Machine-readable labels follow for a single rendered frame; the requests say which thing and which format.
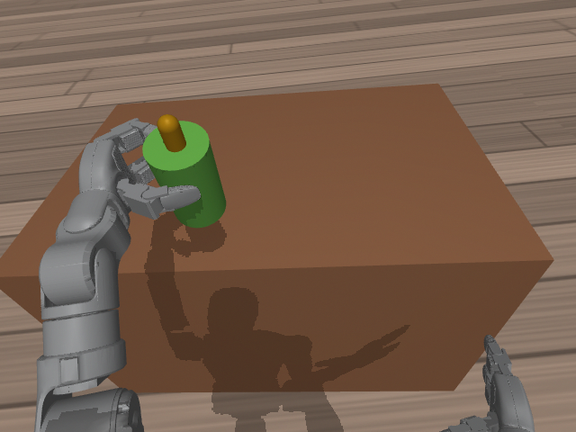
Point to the right robot hand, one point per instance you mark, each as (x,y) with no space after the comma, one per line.
(505,394)

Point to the bottle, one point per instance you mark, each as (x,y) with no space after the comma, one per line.
(180,153)

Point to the left robot arm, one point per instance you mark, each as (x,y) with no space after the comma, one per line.
(82,345)

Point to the left robot hand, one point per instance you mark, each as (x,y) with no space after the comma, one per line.
(102,167)

